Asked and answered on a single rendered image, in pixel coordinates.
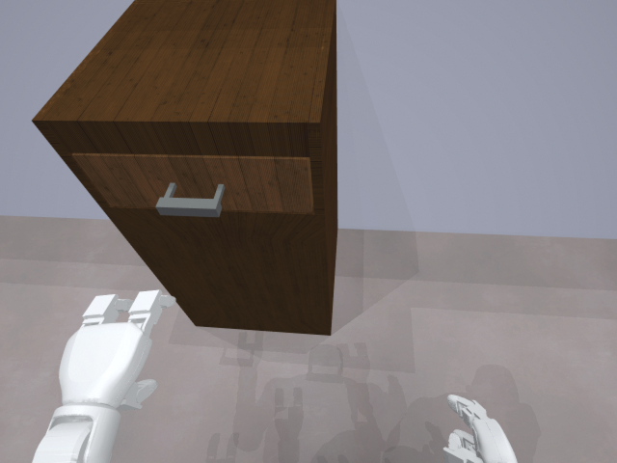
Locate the drawer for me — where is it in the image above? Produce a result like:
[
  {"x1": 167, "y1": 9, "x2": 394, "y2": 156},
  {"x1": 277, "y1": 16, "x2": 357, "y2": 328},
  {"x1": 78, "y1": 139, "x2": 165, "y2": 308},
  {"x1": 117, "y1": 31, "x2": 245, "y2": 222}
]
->
[{"x1": 72, "y1": 153, "x2": 313, "y2": 213}]

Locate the robot left hand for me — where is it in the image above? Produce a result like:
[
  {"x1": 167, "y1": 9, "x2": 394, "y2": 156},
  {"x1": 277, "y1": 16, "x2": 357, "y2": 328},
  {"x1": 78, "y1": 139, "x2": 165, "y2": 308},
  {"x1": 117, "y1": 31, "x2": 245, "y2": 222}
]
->
[{"x1": 59, "y1": 290, "x2": 176, "y2": 410}]

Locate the handle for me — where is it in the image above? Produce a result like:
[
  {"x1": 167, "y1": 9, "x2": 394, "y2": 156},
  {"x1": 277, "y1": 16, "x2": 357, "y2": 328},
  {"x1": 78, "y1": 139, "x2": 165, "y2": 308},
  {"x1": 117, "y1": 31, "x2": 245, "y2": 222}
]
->
[{"x1": 156, "y1": 183, "x2": 225, "y2": 217}]

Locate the robot right hand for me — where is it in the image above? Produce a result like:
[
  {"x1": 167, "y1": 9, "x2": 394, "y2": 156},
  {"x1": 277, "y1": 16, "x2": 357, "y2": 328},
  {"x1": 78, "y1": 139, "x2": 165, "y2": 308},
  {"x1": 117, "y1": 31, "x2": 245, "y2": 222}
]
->
[{"x1": 443, "y1": 395, "x2": 518, "y2": 463}]

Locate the robot left forearm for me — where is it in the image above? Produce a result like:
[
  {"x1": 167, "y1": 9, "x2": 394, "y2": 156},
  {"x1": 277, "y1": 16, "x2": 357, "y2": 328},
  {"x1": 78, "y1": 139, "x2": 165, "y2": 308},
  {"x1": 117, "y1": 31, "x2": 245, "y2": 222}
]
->
[{"x1": 32, "y1": 402, "x2": 121, "y2": 463}]

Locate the cabinet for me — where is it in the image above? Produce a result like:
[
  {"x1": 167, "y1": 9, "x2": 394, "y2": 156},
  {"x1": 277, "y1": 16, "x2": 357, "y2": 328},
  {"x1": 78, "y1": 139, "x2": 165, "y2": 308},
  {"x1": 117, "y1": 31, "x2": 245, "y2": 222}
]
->
[{"x1": 32, "y1": 0, "x2": 337, "y2": 336}]

